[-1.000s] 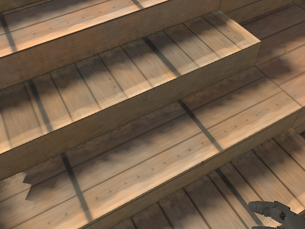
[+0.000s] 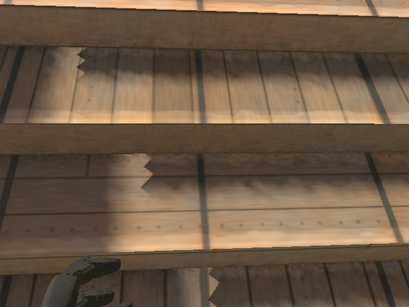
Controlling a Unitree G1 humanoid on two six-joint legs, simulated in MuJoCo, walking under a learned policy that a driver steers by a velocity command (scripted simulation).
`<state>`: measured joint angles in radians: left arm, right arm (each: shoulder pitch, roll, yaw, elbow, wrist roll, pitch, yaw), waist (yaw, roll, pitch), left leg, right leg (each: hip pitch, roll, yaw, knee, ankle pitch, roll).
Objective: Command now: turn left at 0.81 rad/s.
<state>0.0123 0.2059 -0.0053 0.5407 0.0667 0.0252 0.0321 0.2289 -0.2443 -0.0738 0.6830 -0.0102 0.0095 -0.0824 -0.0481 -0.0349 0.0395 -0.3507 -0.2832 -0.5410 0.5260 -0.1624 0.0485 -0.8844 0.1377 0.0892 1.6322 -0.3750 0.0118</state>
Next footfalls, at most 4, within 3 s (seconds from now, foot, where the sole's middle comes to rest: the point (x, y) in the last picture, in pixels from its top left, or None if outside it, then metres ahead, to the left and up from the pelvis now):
0.22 right None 0.03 -0.16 -0.77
0.80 left None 0.26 0.14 -0.63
1.34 right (288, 214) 0.58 -0.27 -0.50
1.80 left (329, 91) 0.92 -0.41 -0.35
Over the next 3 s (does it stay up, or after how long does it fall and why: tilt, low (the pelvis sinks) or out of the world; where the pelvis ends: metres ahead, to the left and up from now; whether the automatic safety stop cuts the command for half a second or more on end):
stays up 1.84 -0.61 0.75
